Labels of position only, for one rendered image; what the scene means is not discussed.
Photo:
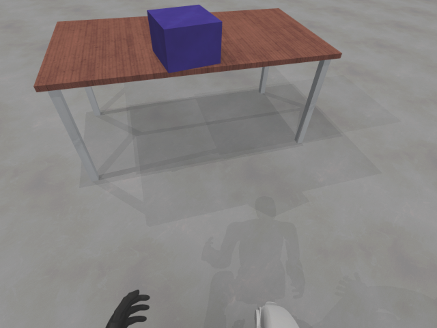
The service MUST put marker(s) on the table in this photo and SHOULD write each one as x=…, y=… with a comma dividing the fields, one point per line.
x=86, y=53

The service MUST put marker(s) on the carton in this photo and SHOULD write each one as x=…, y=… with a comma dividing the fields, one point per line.
x=185, y=37

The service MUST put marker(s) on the robot left hand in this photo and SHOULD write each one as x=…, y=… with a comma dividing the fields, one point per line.
x=120, y=317

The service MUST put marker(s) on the robot right thigh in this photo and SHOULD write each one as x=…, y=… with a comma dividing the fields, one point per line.
x=273, y=316

